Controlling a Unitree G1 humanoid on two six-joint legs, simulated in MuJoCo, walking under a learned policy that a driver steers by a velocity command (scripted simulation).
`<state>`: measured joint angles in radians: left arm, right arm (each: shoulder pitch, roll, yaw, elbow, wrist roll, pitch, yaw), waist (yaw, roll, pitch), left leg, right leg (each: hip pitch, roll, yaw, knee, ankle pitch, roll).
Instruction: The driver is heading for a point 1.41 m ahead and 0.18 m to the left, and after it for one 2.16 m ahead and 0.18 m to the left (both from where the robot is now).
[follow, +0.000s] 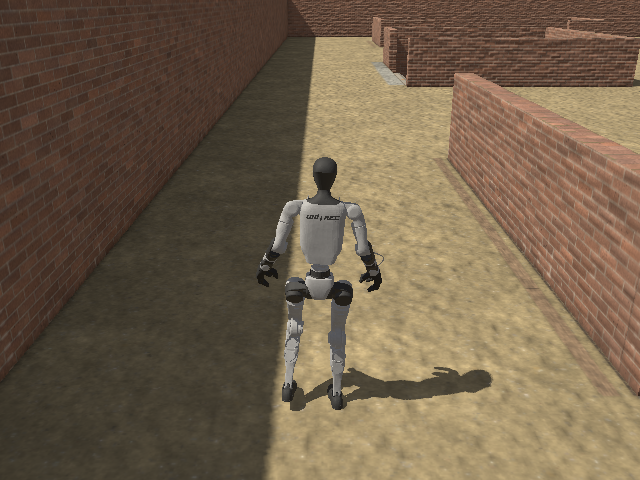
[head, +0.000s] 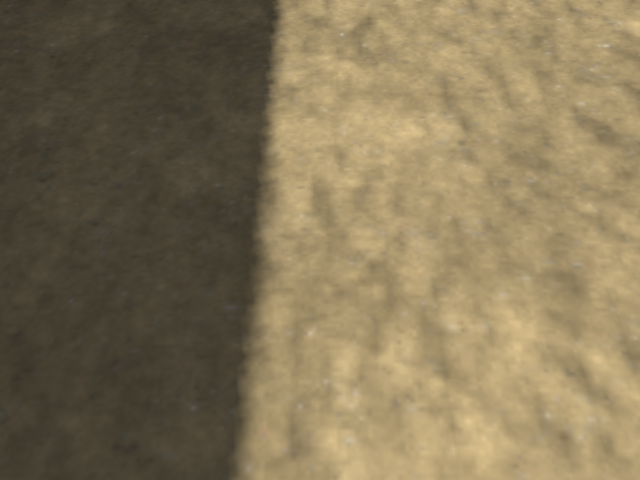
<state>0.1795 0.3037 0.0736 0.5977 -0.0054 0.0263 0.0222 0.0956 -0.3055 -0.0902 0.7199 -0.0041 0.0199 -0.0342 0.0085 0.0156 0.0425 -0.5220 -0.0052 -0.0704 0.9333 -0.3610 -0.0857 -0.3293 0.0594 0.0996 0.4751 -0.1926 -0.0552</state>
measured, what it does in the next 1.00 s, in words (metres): walks ahead: left foot, then right foot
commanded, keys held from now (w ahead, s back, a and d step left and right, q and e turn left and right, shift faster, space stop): e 0.06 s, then no key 0.34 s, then w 0.60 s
